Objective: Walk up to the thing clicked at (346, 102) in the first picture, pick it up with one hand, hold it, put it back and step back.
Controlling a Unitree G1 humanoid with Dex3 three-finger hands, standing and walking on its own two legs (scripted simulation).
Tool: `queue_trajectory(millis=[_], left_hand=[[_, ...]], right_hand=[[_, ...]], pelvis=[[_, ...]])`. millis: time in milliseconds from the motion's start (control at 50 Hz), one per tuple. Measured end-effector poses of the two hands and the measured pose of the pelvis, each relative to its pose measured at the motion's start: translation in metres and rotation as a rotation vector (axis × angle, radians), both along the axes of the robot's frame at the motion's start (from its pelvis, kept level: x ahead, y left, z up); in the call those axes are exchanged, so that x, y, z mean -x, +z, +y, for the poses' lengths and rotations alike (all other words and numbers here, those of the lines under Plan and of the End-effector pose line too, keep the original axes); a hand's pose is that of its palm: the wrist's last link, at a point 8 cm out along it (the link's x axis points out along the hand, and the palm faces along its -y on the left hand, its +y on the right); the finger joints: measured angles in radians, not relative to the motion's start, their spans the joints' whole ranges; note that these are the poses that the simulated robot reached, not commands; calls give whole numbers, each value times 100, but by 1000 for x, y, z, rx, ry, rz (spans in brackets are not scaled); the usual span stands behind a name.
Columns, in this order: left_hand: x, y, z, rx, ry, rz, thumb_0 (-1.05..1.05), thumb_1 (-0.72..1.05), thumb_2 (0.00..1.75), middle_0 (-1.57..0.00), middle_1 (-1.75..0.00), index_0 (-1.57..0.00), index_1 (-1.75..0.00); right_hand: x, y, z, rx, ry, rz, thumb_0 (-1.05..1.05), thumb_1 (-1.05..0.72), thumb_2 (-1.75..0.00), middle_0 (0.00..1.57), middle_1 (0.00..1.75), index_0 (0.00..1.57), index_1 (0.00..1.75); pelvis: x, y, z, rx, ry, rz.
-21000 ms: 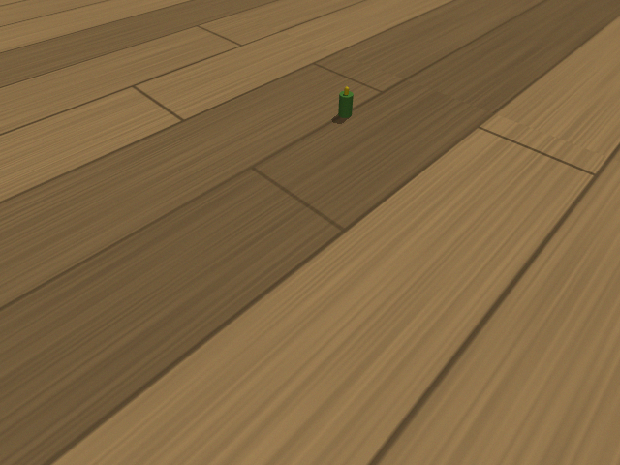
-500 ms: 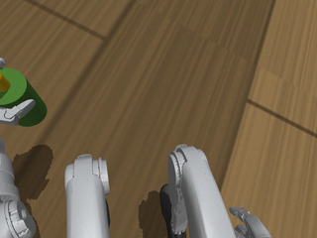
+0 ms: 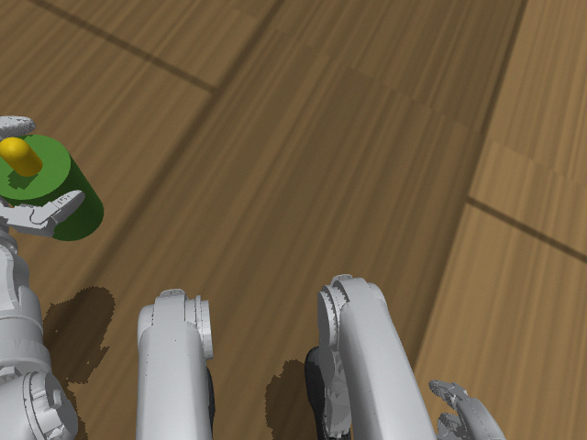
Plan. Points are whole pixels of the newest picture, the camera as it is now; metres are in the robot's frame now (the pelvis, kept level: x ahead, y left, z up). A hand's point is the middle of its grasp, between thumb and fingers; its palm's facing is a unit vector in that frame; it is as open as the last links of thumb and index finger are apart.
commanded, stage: settle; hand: left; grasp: from the side
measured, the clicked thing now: (46, 185) +0.46 +0.30 -0.06
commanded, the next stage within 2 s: lift in 0.02 s
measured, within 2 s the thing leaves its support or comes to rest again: neither
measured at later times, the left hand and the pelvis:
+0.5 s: hand (20, 173) +0.44 +0.29 +0.01, palm faces +0.29 -0.95 -0.09, open 11.1 cm; pelvis +0.00 +0.00 +0.03, yaw +1 degrees
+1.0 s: hand out of the picture +0.40 +0.26 +0.16, palm faces +0.30 -0.95 -0.08, open 11.1 cm; pelvis +0.03 +0.01 +0.16, yaw +3 degrees
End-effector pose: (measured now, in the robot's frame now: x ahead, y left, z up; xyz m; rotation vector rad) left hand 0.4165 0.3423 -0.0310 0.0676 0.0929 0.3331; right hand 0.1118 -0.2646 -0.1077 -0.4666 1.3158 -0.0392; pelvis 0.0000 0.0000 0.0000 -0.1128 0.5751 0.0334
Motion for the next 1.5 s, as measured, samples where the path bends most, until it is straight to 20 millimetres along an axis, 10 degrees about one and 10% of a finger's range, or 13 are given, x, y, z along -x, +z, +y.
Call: queue_trajectory(millis=[280,620,1180,1500], left_hand=[[6,5,-10,2,-12,1,0,-51,106,-61,-97,-66,-99],[20,71,-12,-13,-39,2,0,-52,107,-61,-97,-66,-99],[61,270,-40,0,-15,5,0,-52,107,-61,-98,-67,-99],[71,325,-62,34,-29,26,0,-52,107,-61,-98,-67,-99]], right_hand=[[9,4,-1,-3,-26,10,0,-93,-90,21,30,21,30],[-11,43,3,-36,-66,-77,0,-94,-90,21,30,21,30],[-90,218,42,-118,-54,-313,0,-93,-90,21,30,21,30],[-87,290,40,-115,-41,-347,0,-92,-90,21,30,21,30]], pelvis=[[1,6,-2,-11,3,1],[-5,51,-1,-25,16,19],[-44,218,7,-43,54,-123],[-53,281,9,-68,69,-244]])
